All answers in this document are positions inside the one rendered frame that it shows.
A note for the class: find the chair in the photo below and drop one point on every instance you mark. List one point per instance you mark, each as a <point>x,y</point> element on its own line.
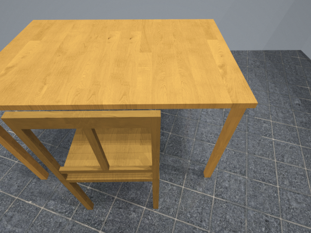
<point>108,146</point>

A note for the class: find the table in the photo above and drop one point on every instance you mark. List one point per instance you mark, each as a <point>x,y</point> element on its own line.
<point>109,64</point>

